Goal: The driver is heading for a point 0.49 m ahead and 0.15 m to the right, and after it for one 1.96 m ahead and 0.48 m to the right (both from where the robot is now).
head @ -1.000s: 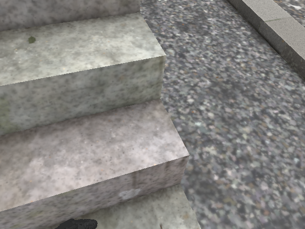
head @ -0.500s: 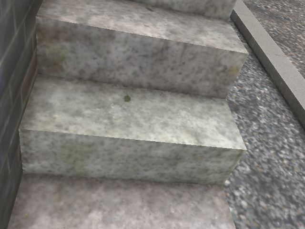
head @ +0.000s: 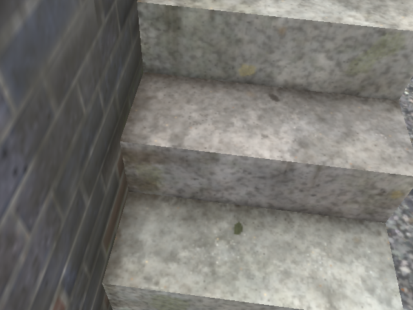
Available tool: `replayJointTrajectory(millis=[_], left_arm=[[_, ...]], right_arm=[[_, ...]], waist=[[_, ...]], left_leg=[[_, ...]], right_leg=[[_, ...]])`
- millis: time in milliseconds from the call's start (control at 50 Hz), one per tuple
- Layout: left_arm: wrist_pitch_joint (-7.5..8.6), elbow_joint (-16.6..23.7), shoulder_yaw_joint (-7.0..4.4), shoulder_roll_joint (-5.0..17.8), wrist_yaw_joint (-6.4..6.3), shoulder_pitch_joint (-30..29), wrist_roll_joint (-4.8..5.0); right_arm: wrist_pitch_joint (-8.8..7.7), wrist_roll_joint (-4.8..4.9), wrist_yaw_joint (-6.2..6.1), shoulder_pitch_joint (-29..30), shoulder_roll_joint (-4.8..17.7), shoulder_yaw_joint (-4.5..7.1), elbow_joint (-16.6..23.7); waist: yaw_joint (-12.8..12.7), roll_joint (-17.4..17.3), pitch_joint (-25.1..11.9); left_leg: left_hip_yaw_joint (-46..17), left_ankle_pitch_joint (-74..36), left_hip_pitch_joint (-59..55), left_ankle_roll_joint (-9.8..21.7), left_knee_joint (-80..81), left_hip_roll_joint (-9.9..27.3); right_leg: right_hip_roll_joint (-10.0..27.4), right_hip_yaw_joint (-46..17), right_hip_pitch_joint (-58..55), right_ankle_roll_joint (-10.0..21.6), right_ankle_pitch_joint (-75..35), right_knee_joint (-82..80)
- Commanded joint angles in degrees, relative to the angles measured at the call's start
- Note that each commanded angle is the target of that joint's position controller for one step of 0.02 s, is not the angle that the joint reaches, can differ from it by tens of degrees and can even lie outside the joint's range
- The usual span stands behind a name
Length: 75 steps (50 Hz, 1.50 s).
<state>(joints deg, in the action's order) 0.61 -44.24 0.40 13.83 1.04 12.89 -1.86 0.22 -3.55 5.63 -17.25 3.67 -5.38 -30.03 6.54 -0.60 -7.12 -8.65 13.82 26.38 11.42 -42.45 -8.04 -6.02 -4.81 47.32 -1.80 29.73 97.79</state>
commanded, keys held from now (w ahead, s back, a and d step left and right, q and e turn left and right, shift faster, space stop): shift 0.64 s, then e+shift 0.36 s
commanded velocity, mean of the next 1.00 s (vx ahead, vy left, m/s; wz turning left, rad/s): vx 0.01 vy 0.00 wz -0.13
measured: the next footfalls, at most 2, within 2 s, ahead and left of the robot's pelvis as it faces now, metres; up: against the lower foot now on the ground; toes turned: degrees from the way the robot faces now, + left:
right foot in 0.20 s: +0.23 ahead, -0.13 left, +0.20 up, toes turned +2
left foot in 0.48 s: +0.08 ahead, +0.12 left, +0.25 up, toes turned +2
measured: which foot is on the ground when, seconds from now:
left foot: down 0.00-0.28, up 0.30-0.46, down 0.48-0.52, up 0.54-0.68, down 0.70-0.80, up 0.82-1.00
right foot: up 0.00-0.18, down 0.20-1.00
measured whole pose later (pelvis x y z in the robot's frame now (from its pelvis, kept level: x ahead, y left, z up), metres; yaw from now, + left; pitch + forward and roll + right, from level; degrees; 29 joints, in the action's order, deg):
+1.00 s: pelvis +0.13 +0.02 +0.09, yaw -11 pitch +4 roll -2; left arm -0.1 -37.3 4.4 10.1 2.3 17.2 4.1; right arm -4.6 -2.5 2.7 -9.9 15.2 1.7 -33.2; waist -4.4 2.8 -6.0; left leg -12.5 19.3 24.6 -1.6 -66.0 -1.5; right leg -10.2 -10.0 46.2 -1.0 29.6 71.4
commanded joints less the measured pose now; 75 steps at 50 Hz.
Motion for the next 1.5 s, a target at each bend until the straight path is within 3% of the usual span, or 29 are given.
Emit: replayJointTrajectory(millis=[20, 60, 100, 120, 140, 200, 240, 280, 300, 320, 380, 440, 520, 580, 640, 740, 800, 820, 860, 940, 1000, 1020, 1040, 1080, 1120, 1260, 1280, 1420, 1500], left_arm=[[5.58, 10.6, 0.33, 1.8, -0.52, -2.3, -0.77], [4.06, 10.7, 1.16, -1.1, -1.19, -6.0, 4.14], [1.80, 21.5, 2.35, -3.0, -0.79, -24.8, 2.92], [-0.34, 26.9, 4.59, -7.9, 1.45, -36.0, 2.76], [-0.66, 23.3, 5.38, -11.9, 3.67, -31.5, 3.60], [-2.36, 11.5, 1.12, 0.2, 3.43, -9.3, 1.77], [-3.89, 11.1, 0.30, -1.0, 2.32, -14.0, 2.37], [-4.28, 8.1, -1.52, 0.7, 1.31, -9.4, 1.96], [-3.96, 9.8, -1.44, 0.0, 1.37, -5.3, -1.33], [-3.78, 9.3, -3.07, 2.3, 1.33, 1.0, -2.96], [1.79, 4.0, 0.73, -3.5, 1.68, -8.1, 1.64], [4.37, 7.4, 3.45, -6.9, 0.52, -22.8, 4.97], [4.04, 4.5, 3.48, -2.5, -0.31, -14.0, 3.69], [1.81, -3.4, 2.17, 3.3, -1.66, 2.7, 4.88], [-1.69, -3.3, 1.94, 4.1, 2.03, 4.5, 2.73], [-4.28, 6.0, 4.13, -0.2, 2.40, -1.2, 1.00], [-4.34, 8.3, 1.67, 5.1, 1.05, -1.0, 2.41], [-4.59, 9.3, 0.70, 7.5, 1.21, 2.7, 0.97], [-2.53, 12.2, -2.23, 11.5, 2.68, 7.5, 0.64], [2.91, 13.4, -0.60, 5.0, 1.15, -4.9, 6.39], [-0.76, 16.0, -0.08, 5.3, -1.89, -11.4, 6.87], [-2.51, 18.9, 0.12, 5.5, -3.46, -14.1, 6.56], [-3.75, 16.2, 1.19, 4.1, -4.22, -4.8, 7.94], [-5.99, 17.2, 2.90, 2.8, -2.35, 14.2, 7.18], [-5.64, 18.4, 1.70, 5.8, 1.40, 24.7, 4.73], [-6.34, 17.0, 3.81, -2.1, 7.07, 0.4, 2.73], [-8.55, 21.1, -0.80, 0.5, 0.59, -18.2, -2.83], [-10.73, 20.1, 0.60, -6.3, 2.13, -17.3, 1.22], [-8.93, 20.9, -3.34, 4.6, 1.79, -5.0, 4.83]], right_arm=[[-2.56, 4.56, 3.27, -5.2, 10.2, 4.81, -10.6], [-4.16, 0.54, 1.43, -5.4, 3.9, 4.08, -13.7], [-3.24, 1.92, 0.20, -6.6, 10.2, 6.44, -14.3], [-2.90, 3.25, 0.69, -7.9, 17.8, 9.70, -15.8], [-4.60, 2.75, 2.15, -8.1, 19.1, 9.32, -16.9], [-6.57, 6.84, 5.26, 0.9, 22.4, 10.05, -14.6], [-6.02, 3.13, 4.80, -10.2, 17.6, 8.56, -20.9], [-4.16, 0.24, 5.16, -8.6, 16.8, 8.19, -21.8], [-2.81, 1.09, 4.54, -5.6, 17.6, 8.54, -22.9], [-2.40, 3.37, 4.02, -3.6, 19.0, 8.86, -22.5], [-3.58, -0.22, 0.92, 0.3, 12.6, 7.01, -21.5], [-3.34, -0.05, 1.10, -7.7, 12.2, 6.43, -24.8], [-4.26, 0.78, 2.74, -1.4, 9.9, 4.42, -23.1], [-3.43, 1.72, 4.67, 6.6, 9.5, 3.45, -23.0], [-3.51, 1.72, 2.80, -3.5, 10.2, 2.72, -23.6], [-6.40, -0.30, -1.55, -4.5, 21.9, 8.52, -17.8], [-4.78, -1.50, -1.46, 0.4, 20.3, 10.05, -12.0], [-3.87, -2.27, -1.21, 2.6, 16.5, 9.48, -9.9], [-4.38, 2.73, -0.90, 4.0, 18.4, 9.46, -9.2], [-6.13, 1.27, -4.55, 2.5, 17.0, 8.49, 0.6], [-3.99, 1.25, -1.51, -12.8, 10.0, 6.17, -3.8], [-4.01, 0.58, 1.07, -19.4, 6.8, 5.72, -9.7], [-2.54, -1.36, 4.34, -13.9, 3.0, 4.33, -11.6], [-1.54, -3.77, 4.89, -10.4, 16.5, 7.47, -12.3], [-1.83, -8.85, 4.91, -14.5, 22.6, 11.45, -13.6], [-2.31, -3.71, -0.93, -3.5, 22.0, 11.68, -13.0], [-2.04, 7.64, -8.23, -12.3, 22.3, 10.67, -9.1], [-0.30, 5.55, -10.60, -10.1, 22.0, 11.39, -8.7], [0.16, 7.18, -8.15, -2.7, 30.4, 13.05, -6.5]], waist=[[-9.4, -2.0, -6.8], [-8.8, 1.6, -5.3], [-9.6, 1.5, -4.2], [-8.5, -2.5, -1.2], [-8.5, -7.0, -2.5], [-13.3, -0.9, -4.2], [-6.4, -1.0, -10.0], [-6.5, 7.5, -9.4], [-12.8, 18.3, -10.0], [-15.5, 10.0, -9.7], [-5.7, -1.0, -0.5], [2.2, 0.4, -4.8], [-0.1, -6.2, -4.2], [-7.2, 4.3, 1.0], [-7.2, 5.6, -6.9], [-9.0, -6.4, -11.1], [-10.8, 3.6, -7.2], [-13.7, 19.5, -8.1], [-16.5, 15.1, -3.6], [-6.3, 4.6, 3.2], [1.9, -3.1, 6.0], [4.1, -15.9, 14.5], [-2.3, -9.9, 15.7], [-13.0, -9.7, 6.0], [-10.4, -8.7, -7.6], [-9.1, -0.5, 14.1], [-7.0, 1.7, 23.2], [-7.9, -12.9, 15.6], [-15.1, -21.8, -7.4]], left_leg=[[-13.8, -68.5, -26.2, 8.4, 6.9, 23.2], [-10.3, -55.0, -20.7, 0.5, 10.4, 20.8], [-2.2, -39.3, -2.5, -5.4, 14.3, 7.8], [-8.5, -53.8, 5.5, -3.5, 27.5, 11.8], [-8.2, -78.7, 4.7, -3.9, 27.9, 14.6], [-3.7, -99.7, -16.7, -8.1, 14.6, 17.3], [-3.7, -95.0, -10.6, -9.2, 11.8, 14.7], [-1.7, -52.5, 3.2, -10.6, 3.2, 9.5], [-2.8, -4.8, 7.1, -15.2, -26.5, 4.9], [-8.1, 0.0, 13.2, -13.8, -53.3, 2.9], [-10.0, -7.7, 26.9, -12.8, -59.2, 3.4], [-0.3, -2.1, 10.2, -18.3, -44.8, 9.3], [6.6, 0.9, 9.6, -18.8, -1.3, 10.1], [10.1, -33.1, 1.9, -15.7, 40.5, 9.4], [9.5, -41.8, -8.5, -13.2, 43.0, 10.1], [11.1, -102.1, -36.7, -0.1, 14.1, 19.2], [11.9, -71.0, -17.9, -5.5, 3.8, 12.3], [9.6, -12.3, -10.8, -13.0, -24.1, 3.7], [-4.7, 9.5, 9.9, -13.9, -70.6, 0.0], [-11.0, 22.0, -0.8, -13.7, -39.6, 5.5], [-2.4, -9.6, -26.3, -11.7, 19.0, 11.7], [4.1, -25.0, -25.9, -10.8, 44.2, 7.7], [9.9, -40.7, -31.3, -10.4, 60.8, 10.3], [5.9, -86.7, -49.3, 1.0, 42.4, 26.9], [5.7, -118.0, -65.2, 13.9, 10.5, 45.8], [12.3, -18.3, -29.1, 10.2, 36.2, 36.4], [14.7, -35.0, -22.0, -0.3, 41.0, 39.9], [29.9, -50.2, -30.0, -9.8, 31.7, 31.5], [27.7, -96.7, -26.2, -7.9, 2.5, 33.2]], right_leg=[[6.6, -1.1, 30.0, 0.9, 12.1, 27.1], [8.0, -0.6, 33.2, 1.7, 6.6, 23.7], [8.3, 10.1, 21.7, 4.1, 2.3, -0.7], [6.6, 15.9, 13.3, 3.9, 22.1, -9.1], [4.9, 17.3, 2.7, 4.0, -1.1, 0.7], [4.2, 10.1, 0.8, 6.0, -26.0, -21.3], [3.6, 0.9, -16.4, 12.2, -37.2, -29.2], [6.2, -8.9, -27.2, 14.7, -20.6, -42.0], [15.2, -24.2, -21.5, 20.4, -10.7, -56.3], [17.4, -34.8, -18.8, 22.6, 6.4, -64.0], [15.6, -21.2, -10.0, 18.3, 5.8, -60.8], [10.0, -4.4, 3.9, 12.8, -6.1, -59.7], [6.4, 5.8, -17.8, 7.5, -30.0, -50.4], [5.9, 2.1, -34.6, 8.2, -43.8, -41.4], [9.7, -3.2, -41.0, 11.4, -53.0, -38.8], [1.6, 2.2, -0.9, 7.1, -27.9, -23.7], [4.1, -11.8, -8.1, 16.0, -30.1, -36.6], [10.5, -27.3, -4.7, 24.3, -28.2, -48.9], [13.6, -41.0, -5.6, 26.8, -25.2, -55.3], [8.6, -29.8, 8.1, 16.9, -18.8, -50.4], [-0.8, -19.4, 13.5, 9.3, -0.9, -46.0], [-9.1, -9.1, 9.1, 7.0, 7.6, -37.8], [-11.8, -5.9, 4.9, 5.0, 5.6, -30.7], [-11.0, -2.7, 15.8, -2.6, 4.8, -7.5], [-7.3, -0.8, 39.3, -7.3, 22.3, 30.8], [10.7, -0.4, 45.0, -4.7, 1.8, 46.3], [8.0, 1.4, 38.6, 0.0, 2.9, 43.0], [12.6, 10.9, 25.3, 4.1, 7.4, 9.7], [4.1, 11.4, -23.3, 6.7, 8.5, -23.7]])
Keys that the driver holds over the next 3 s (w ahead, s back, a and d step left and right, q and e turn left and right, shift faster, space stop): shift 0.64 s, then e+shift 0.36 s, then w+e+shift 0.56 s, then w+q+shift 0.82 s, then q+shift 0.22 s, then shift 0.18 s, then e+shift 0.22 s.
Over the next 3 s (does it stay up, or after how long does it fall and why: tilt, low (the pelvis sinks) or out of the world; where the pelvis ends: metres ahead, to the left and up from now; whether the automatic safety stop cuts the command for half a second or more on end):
stays up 0.25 -0.04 0.36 its command is cut before an obstacle after 1.0 s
